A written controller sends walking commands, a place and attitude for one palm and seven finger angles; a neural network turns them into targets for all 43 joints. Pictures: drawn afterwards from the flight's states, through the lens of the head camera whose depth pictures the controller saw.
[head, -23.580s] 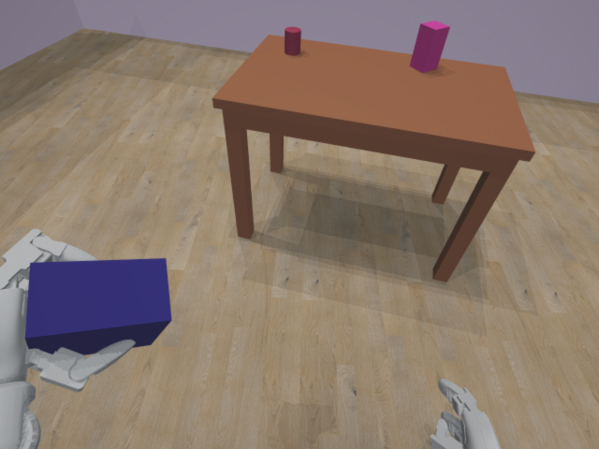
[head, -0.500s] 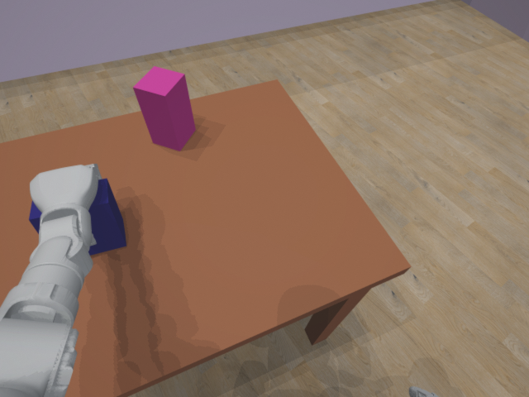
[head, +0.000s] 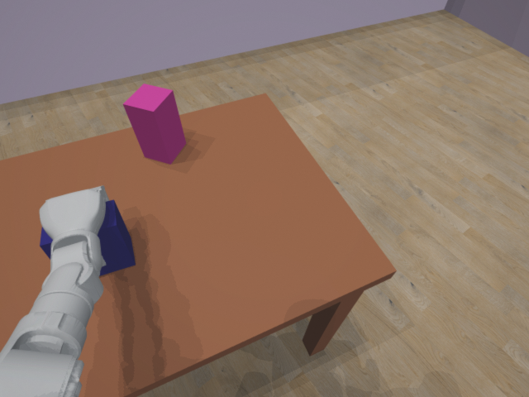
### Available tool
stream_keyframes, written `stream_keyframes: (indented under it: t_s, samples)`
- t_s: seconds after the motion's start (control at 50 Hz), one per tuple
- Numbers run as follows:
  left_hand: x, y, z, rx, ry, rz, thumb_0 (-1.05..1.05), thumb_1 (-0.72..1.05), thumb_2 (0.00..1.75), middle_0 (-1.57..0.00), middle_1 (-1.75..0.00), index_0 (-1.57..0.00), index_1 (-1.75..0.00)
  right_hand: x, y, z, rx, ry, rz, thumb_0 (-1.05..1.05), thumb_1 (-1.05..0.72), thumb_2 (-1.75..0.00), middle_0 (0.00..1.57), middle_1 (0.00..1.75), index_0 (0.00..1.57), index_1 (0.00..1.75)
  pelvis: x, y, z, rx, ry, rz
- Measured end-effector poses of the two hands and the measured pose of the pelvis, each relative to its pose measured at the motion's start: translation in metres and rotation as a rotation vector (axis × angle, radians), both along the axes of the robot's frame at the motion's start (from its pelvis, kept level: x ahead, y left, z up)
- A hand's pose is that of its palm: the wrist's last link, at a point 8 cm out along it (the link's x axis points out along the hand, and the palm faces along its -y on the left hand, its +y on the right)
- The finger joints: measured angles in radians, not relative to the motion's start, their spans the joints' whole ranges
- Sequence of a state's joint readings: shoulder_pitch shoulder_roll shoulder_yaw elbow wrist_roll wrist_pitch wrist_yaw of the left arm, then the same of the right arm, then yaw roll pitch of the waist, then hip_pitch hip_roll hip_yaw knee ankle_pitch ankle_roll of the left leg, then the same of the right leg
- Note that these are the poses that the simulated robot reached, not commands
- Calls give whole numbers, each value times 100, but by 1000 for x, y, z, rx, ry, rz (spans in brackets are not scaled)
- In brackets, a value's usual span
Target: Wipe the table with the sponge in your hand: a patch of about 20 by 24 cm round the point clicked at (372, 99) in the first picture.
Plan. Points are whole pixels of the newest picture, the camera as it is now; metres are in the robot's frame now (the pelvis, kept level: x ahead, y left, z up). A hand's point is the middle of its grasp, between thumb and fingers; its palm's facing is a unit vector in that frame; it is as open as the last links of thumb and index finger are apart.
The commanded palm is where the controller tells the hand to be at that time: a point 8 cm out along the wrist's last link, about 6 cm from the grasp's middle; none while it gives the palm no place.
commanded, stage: wipe back along the middle lane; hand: left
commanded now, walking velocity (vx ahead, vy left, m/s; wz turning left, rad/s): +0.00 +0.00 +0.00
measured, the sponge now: (95, 248) +0.36 +0.32 -0.04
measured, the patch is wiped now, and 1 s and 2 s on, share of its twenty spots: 0.25 0.40 0.60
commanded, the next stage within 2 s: slide across to the third lane in 1.32 s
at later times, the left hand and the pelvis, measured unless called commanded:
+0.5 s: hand (93, 255) +0.33 +0.30 +0.00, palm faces -0.05 +0.00 -1.00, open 10.6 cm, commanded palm +0.28 +0.27 +0.03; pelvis +0.00 +0.00 +0.00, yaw +1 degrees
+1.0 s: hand (99, 282) +0.28 +0.27 +0.00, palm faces -0.03 -0.04 -1.00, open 10.6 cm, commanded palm +0.23 +0.25 +0.03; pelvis +0.00 +0.00 +0.00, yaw +1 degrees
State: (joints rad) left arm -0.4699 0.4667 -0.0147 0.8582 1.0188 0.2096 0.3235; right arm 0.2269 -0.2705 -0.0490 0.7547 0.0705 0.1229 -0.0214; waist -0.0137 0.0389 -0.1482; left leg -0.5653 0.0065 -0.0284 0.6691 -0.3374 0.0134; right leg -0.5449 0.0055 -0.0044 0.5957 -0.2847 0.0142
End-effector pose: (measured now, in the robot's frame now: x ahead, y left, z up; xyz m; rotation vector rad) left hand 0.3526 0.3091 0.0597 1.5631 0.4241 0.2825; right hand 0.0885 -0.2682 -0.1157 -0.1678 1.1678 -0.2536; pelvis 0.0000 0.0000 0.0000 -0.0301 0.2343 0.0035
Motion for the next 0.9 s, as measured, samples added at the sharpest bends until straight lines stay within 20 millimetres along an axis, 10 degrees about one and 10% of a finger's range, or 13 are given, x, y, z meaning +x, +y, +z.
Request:
stream_keyframes:
  t_s: [0.9]
  samples:
    - [-78, -44, -2, -24, -59, 20, 1, -51, 103, -63, -134, -66, -133, 96, 36, 21, 70, -283, 151, 1, -91, -89, 20, 30, 20, 30, 0, -2, 1, 16, -86, 10]
